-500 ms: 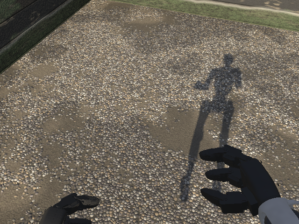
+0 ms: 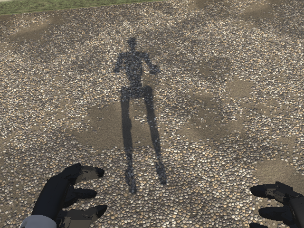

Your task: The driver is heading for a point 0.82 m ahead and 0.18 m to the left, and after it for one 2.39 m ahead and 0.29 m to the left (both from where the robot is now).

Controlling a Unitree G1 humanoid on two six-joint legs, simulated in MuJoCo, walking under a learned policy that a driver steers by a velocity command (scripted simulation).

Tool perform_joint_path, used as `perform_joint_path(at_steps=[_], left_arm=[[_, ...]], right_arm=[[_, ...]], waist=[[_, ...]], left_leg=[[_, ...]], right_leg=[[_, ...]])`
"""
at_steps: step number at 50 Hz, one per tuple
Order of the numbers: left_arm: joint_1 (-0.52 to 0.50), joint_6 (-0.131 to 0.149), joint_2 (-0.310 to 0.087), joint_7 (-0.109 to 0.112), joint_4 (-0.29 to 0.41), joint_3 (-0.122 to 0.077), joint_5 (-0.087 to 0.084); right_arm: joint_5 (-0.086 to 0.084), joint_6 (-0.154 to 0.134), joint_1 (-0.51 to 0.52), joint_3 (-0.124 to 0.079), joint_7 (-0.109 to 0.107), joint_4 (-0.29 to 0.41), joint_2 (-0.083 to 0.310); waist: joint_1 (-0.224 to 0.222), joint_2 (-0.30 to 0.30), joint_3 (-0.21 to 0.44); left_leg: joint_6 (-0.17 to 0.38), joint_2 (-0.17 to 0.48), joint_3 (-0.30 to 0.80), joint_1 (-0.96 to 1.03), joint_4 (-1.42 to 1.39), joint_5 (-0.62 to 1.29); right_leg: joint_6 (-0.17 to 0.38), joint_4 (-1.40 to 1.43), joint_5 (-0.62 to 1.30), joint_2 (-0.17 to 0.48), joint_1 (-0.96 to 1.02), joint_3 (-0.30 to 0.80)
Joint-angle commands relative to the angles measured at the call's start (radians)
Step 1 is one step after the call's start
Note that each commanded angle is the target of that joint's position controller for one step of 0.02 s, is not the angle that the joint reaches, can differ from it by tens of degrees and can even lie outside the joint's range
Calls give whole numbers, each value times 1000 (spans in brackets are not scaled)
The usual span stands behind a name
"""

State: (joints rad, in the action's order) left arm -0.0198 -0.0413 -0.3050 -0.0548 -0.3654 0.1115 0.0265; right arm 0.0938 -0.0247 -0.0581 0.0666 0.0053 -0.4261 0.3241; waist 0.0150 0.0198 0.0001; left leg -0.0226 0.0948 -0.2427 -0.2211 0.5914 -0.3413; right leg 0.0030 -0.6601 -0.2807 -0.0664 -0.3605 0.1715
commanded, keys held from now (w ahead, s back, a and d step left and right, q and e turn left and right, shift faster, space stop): w+e+shift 0.02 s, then w+shift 0.02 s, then w+q+shift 0.82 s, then w+shift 0.04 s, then w+e+shift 0.10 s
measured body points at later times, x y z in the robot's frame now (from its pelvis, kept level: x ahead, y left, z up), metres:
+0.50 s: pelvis -0.01 +0.00 +0.01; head -0.03 +0.01 +0.46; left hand +0.27 +0.20 +0.06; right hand +0.28 -0.15 +0.01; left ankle -0.02 +0.12 -0.73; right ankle +0.04 -0.11 -0.73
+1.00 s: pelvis +0.00 +0.01 +0.00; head -0.01 +0.02 +0.45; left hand +0.09 +0.33 -0.04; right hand +0.33 -0.03 +0.01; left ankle -0.02 +0.13 -0.73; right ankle +0.04 -0.12 -0.73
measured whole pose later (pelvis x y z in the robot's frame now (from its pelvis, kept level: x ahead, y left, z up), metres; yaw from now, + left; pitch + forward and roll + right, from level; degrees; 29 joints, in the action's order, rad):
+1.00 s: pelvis +0.00 +0.01 +0.00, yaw +26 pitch -1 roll -2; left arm 0.09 0.03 -0.31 0.01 -0.51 0.04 0.08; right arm 0.00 0.02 -0.01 0.12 0.04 -0.36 0.25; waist -0.03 -0.01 0.01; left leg 0.00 -0.07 0.20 -0.34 0.66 -0.30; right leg -0.03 -0.58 -0.33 0.10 -0.21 -0.25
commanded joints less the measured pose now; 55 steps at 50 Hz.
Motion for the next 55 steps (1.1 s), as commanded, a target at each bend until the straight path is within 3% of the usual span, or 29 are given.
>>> perform_joint_path(at_steps=[1, 3, 5, 8, 9, 10, 14, 15, 18, 23, 25, 27, 28, 31, 32, 33, 41, 42, 43, 45, 48, 51, 55], left_arm=[[-72, 7, -128, 4, 91, -63, -7], [-93, 12, -100, 2, 98, -49, 3], [-135, 29, -68, -7, 105, -27, -3], [-184, 50, -62, -20, 106, -12, 7], [-188, 55, -63, -21, 103, -7, 4], [-200, 61, -47, -23, 103, 1, 18], [-214, 81, -19, -31, 102, 22, 35], [-215, 85, -12, -33, 104, 30, 46], [-213, 99, -12, -40, 103, 38, 55], [-234, 112, -29, -34, 117, 34, 55], [-227, 106, -37, -23, 121, 25, 53], [-220, 103, -54, -8, 116, 9, 49], [-222, 97, -44, -2, 120, 12, 57], [-186, 88, -61, 16, 99, -11, 61], [-167, 91, -69, 22, 91, -20, 48], [-154, 98, -71, 25, 79, -26, 55], [-89, 101, -101, 58, 16, -72, 63], [-71, 99, -120, 65, -3, -96, 51], [-53, 94, -128, 71, -20, -105, 52], [-54, 90, -105, 77, -29, -105, 54], [-86, 105, -42, 69, -5, -73, 55], [-69, 106, -45, 70, 12, -56, 50], [-30, 89, -57, 70, 13, -35, 43]], right_arm=[[-4, -16, 123, -36, -15, 109, 69], [-5, -17, 103, -26, -14, 111, 40], [-11, -34, 113, -9, -9, 122, 14], [-21, -40, 119, 4, -9, 135, 19], [-19, -33, 114, 10, -9, 134, 19], [-22, -32, 108, 11, -9, 133, 30], [-27, -15, 110, 26, -5, 130, 49], [-24, -7, 115, 33, -2, 136, 40], [-31, 6, 130, 40, 5, 135, 39], [-37, 19, 149, 38, 20, 146, 44], [-40, 20, 160, 36, 28, 150, 51], [-54, 20, 167, 26, 37, 154, 66], [-56, 22, 169, 25, 40, 161, 75], [-62, 22, 176, 22, 44, 171, 82], [-71, 19, 172, 15, 41, 169, 98], [-76, 17, 180, 10, 40, 172, 107], [-99, 36, 153, -14, 40, 183, 108], [-112, 38, 166, -17, 34, 187, 85], [-113, 38, 159, -19, 31, 186, 78], [-109, 36, 153, -15, 29, 188, 60], [-90, 23, 186, 16, 32, 197, 10], [-82, 2, 246, 31, 43, 203, 13], [-61, -11, 274, 54, 48, 196, -10]], waist=[[-41, -76, 150], [-36, -105, 164], [-35, -118, 154], [-38, -132, 119], [-37, -131, 123], [-35, -110, 119], [-40, -56, 117], [-43, -56, 116], [-49, -35, 113], [-27, -52, 127], [-23, -37, 134], [-19, -41, 131], [-20, -34, 131], [-21, -15, 159], [-30, -12, 153], [-36, -1, 179], [-16, 20, 165], [-25, -13, 146], [-23, -17, 150], [-13, 5, 161], [-8, 63, 168], [-17, 93, 146], [-16, 48, 135]], left_leg=[[18, 53, 94, 211, -10, 145], [9, 45, 100, 219, -20, 73], [-2, 47, 124, 230, -53, 33], [7, 72, 160, 237, -109, 67], [18, 80, 170, 240, -128, 83], [16, 92, 177, 224, -156, 81], [30, 117, 226, 147, -232, 64], [32, 118, 247, 133, -237, 60], [38, 95, 305, 98, -222, 60], [28, 57, 378, 27, -171, 59], [29, 46, 398, -25, -154, 62], [30, 37, 418, -80, -140, 64], [24, 31, 423, -111, -139, 77], [35, 18, 450, -164, -118, 143], [33, 16, 465, -198, -125, 151], [42, 19, 479, -210, -122, 159], [60, -33, 519, -265, -47, 360], [59, -38, 494, -324, -6, 341], [54, -39, 474, -340, 18, 356], [51, -39, 469, -326, 9, 374], [56, -32, 536, -256, -107, 290], [48, -16, 585, -258, -184, 187], [13, -24, 528, -171, -176, 164]], right_leg=[[59, 133, 313, 82, -102, 137], [62, 189, 208, 90, -100, 179], [46, 272, 23, 114, -107, 233], [18, 319, -102, 130, -114, 247], [9, 316, -95, 132, -108, 228], [1, 301, -97, 127, -81, 211], [-29, 236, -29, 128, 11, 123], [-33, 228, -10, 132, 21, 105], [-35, 216, 43, 158, 40, 61], [-36, 204, 130, 196, 78, 9], [-34, 193, 154, 205, 116, -17], [-37, 184, 161, 209, 154, -52], [-33, 173, 211, 214, 179, -66], [-26, 147, 259, 223, 251, -113], [-25, 136, 239, 221, 273, -123], [-20, 129, 204, 223, 303, -135], [7, 111, 173, 231, 365, -227], [15, 118, 156, 259, 411, -240], [25, 125, 124, 286, 424, -248], [29, 136, 36, 293, 414, -265], [-3, 144, -27, 244, 375, -274], [-1, 168, 16, 243, 386, -237], [7, 252, 46, 260, 342, -201]])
